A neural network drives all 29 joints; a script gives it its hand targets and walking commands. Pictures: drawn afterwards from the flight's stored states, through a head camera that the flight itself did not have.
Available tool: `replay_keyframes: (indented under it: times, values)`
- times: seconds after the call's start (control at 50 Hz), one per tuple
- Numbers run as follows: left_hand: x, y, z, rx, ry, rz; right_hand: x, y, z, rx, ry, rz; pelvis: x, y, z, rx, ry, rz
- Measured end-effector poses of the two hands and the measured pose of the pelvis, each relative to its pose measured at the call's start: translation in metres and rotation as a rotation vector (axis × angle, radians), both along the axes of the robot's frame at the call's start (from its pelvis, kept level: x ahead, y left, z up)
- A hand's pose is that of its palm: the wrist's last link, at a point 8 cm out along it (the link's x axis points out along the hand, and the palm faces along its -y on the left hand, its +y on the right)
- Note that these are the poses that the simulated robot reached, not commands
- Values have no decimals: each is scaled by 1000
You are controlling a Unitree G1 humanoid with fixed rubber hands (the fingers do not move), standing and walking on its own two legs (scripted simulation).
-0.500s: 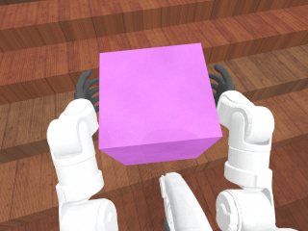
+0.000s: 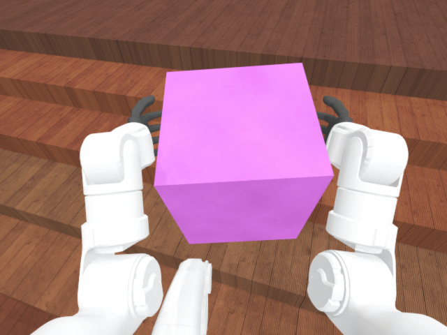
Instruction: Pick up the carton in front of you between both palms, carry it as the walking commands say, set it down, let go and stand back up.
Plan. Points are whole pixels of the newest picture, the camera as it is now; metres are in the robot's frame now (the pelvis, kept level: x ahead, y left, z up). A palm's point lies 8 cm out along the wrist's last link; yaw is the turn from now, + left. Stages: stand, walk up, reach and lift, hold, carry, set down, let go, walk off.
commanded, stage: carry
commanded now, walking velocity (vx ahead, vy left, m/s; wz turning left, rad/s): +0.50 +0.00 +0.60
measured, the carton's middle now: (238, 164) +0.38 +0.02 +0.13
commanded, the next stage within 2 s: none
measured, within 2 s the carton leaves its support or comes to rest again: neither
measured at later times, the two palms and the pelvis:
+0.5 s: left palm (141, 21) +0.71 +0.27 +0.25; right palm (271, 10) +0.75 -0.03 +0.26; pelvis +0.36 +0.07 +0.13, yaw +10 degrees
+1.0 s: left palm out of the picture +1.13 +0.31 +0.48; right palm out of the picture +1.12 +0.01 +0.45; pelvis +0.75 +0.16 +0.28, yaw -3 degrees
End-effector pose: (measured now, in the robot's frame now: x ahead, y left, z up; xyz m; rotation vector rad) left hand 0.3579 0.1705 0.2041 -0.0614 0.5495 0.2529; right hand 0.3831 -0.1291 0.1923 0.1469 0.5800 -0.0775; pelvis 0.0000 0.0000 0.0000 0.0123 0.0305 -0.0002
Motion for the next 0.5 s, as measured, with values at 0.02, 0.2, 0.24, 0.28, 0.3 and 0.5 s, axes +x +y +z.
replay_keyframes:
  times: [0.02,0.2,0.24,0.28,0.3,0.5]
  values:
    - [13,3,1,2,16,5,15,3,0,-2,16,8,15,2,2,12,-1,13]
    - [176,22,-21,-27,125,-46,152,22,-31,-17,127,-43,162,57,14,33,30,110]
    - [208,28,-27,-50,129,-61,177,28,-35,-43,133,-53,183,63,24,36,18,142]
    - [231,38,-31,-90,151,-37,201,37,-33,-77,159,-41,204,65,42,54,17,156]
    - [240,44,-30,-105,160,-20,214,43,-29,-84,169,-30,215,66,52,60,20,165]
    - [348,96,50,-102,14,86,363,98,67,-56,23,55,356,74,126,-18,37,169]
